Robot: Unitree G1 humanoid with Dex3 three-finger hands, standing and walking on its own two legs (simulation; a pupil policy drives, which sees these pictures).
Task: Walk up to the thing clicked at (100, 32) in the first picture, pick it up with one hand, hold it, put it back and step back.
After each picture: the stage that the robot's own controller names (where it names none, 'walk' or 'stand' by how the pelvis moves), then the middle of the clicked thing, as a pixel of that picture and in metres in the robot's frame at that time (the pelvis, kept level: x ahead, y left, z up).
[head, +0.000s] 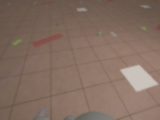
stand; (99, 34) +2.30 -0.24 -0.72
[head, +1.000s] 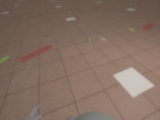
walk; (89, 40) +2.16 +0.17 -0.70
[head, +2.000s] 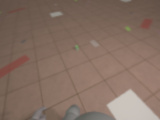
walk; (76, 48) +1.47 +0.40 -0.72
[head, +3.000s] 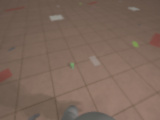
walk; (72, 66) +0.95 +0.36 -0.71
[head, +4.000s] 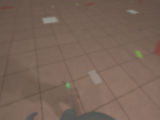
walk; (68, 86) +0.55 +0.25 -0.69
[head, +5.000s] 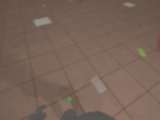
stand; (69, 100) +0.33 +0.21 -0.69
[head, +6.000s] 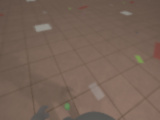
stand; (67, 107) +0.29 +0.22 -0.72
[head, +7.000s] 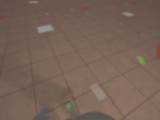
stand; (69, 107) +0.30 +0.21 -0.72
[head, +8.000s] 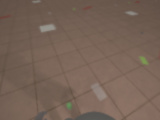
stand; (69, 106) +0.31 +0.22 -0.73
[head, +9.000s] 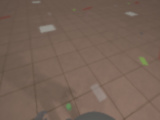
stand; (68, 107) +0.30 +0.22 -0.73
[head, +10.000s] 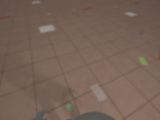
go down; (68, 107) +0.30 +0.22 -0.73
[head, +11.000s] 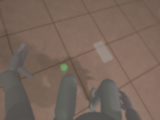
go down; (64, 68) +0.40 +0.20 -0.37
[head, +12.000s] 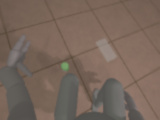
go down; (65, 67) +0.40 +0.20 -0.32
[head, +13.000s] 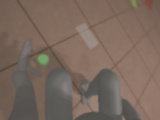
close in; (43, 60) +0.39 +0.23 -0.23
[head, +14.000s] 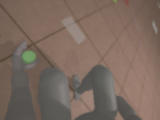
close; (28, 59) +0.40 +0.25 -0.23
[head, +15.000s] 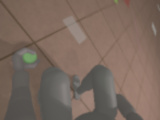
lift; (29, 58) +0.39 +0.24 -0.23
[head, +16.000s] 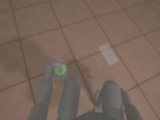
lift; (61, 72) +0.32 +0.20 -0.06
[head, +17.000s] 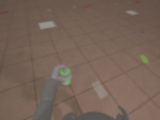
hold; (65, 76) +0.32 +0.17 +0.03
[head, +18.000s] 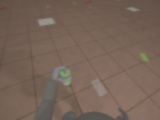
hold; (65, 77) +0.32 +0.17 +0.00
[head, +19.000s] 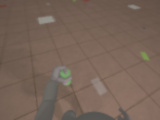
crouch; (65, 77) +0.32 +0.17 +0.00
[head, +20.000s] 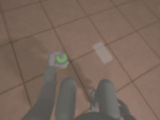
crouch; (62, 61) +0.42 +0.18 -0.10
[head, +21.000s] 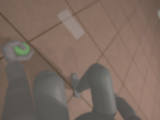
lower; (23, 52) +0.44 +0.25 -0.23
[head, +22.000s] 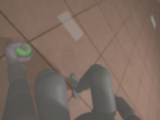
lower; (24, 52) +0.43 +0.25 -0.23
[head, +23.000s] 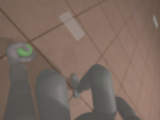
lower; (25, 53) +0.43 +0.25 -0.23
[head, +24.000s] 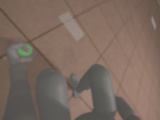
lower; (25, 53) +0.43 +0.25 -0.23
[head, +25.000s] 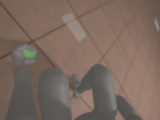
loosen; (29, 54) +0.42 +0.24 -0.23
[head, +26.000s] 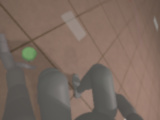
withdraw; (28, 55) +0.41 +0.23 -0.23
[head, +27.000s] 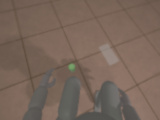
walk; (72, 68) +0.43 +0.17 -0.38
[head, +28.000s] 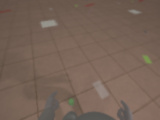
stand; (71, 102) +0.34 +0.17 -0.66
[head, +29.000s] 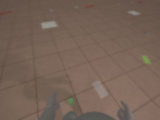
stand; (70, 101) +0.36 +0.18 -0.67
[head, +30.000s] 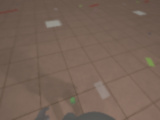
stand; (72, 100) +0.35 +0.17 -0.70
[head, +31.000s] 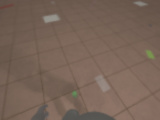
walk; (74, 94) +0.39 +0.16 -0.71
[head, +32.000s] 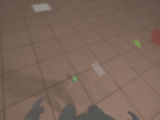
walk; (74, 79) +0.55 +0.14 -0.71
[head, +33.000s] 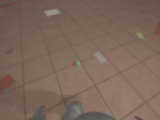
walk; (78, 64) +0.88 +0.24 -0.70
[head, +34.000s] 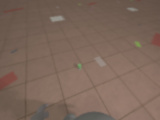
stand; (79, 66) +0.97 +0.17 -0.71
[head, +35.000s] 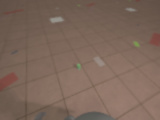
stand; (78, 66) +0.99 +0.19 -0.72
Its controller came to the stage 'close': yes
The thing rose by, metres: 0.71
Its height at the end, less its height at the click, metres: +0.00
